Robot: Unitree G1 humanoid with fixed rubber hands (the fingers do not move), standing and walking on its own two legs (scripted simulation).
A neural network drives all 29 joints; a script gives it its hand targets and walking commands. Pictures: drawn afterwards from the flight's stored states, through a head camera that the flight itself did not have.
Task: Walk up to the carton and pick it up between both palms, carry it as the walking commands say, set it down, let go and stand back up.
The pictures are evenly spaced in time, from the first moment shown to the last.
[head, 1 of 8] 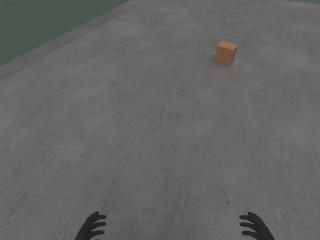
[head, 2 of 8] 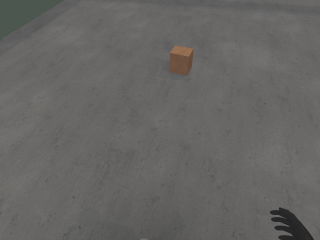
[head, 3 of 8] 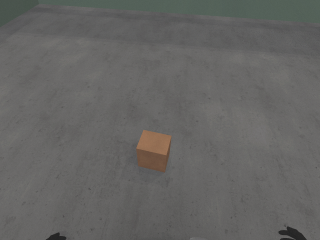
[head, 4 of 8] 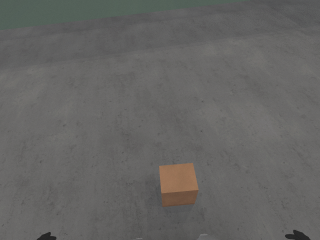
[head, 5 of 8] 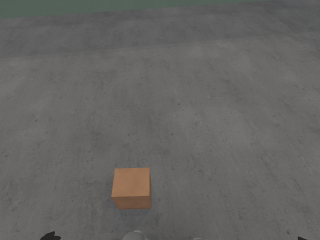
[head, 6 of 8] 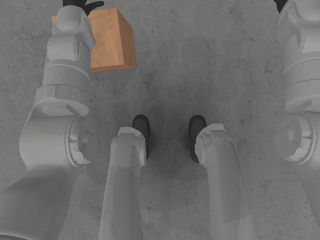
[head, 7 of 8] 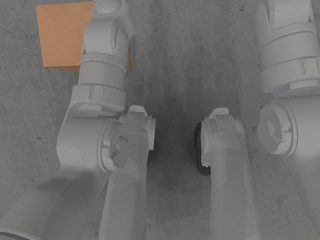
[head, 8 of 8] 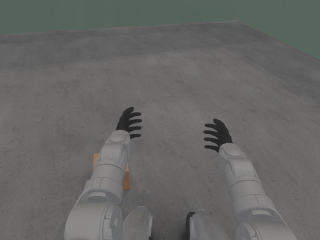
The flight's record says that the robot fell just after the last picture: yes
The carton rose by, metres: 0.05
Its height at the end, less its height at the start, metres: +0.00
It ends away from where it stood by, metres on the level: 0.03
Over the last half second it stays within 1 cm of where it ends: yes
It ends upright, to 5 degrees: yes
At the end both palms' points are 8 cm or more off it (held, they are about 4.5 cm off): yes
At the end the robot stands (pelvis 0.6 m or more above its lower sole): yes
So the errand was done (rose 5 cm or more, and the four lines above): yes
